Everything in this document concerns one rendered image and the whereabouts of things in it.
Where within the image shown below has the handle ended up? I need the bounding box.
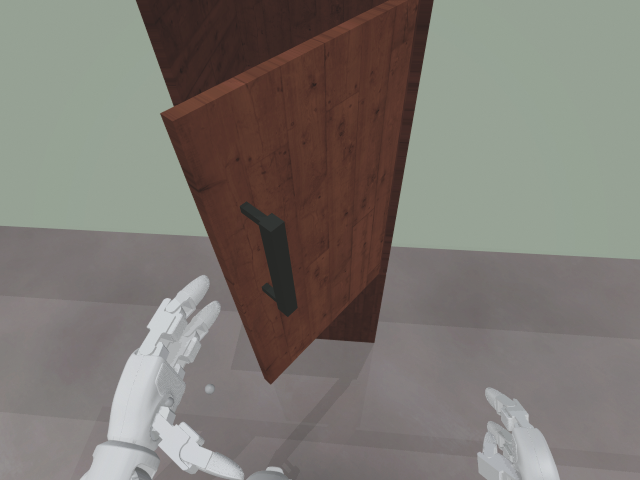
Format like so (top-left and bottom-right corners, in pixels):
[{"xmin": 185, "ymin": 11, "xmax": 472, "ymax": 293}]
[{"xmin": 240, "ymin": 201, "xmax": 298, "ymax": 317}]

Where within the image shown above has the cupboard door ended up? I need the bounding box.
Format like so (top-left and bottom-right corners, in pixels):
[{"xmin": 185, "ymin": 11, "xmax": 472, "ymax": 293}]
[{"xmin": 160, "ymin": 0, "xmax": 419, "ymax": 385}]

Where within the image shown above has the left robot hand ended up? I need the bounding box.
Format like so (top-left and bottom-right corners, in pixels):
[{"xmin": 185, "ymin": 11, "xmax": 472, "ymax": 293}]
[{"xmin": 107, "ymin": 275, "xmax": 244, "ymax": 480}]

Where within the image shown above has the right robot hand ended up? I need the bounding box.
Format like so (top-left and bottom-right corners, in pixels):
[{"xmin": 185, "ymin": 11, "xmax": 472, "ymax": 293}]
[{"xmin": 477, "ymin": 387, "xmax": 560, "ymax": 480}]

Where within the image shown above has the left robot forearm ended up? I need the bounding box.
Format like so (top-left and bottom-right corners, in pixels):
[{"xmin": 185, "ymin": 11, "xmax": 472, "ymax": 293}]
[{"xmin": 80, "ymin": 441, "xmax": 160, "ymax": 480}]

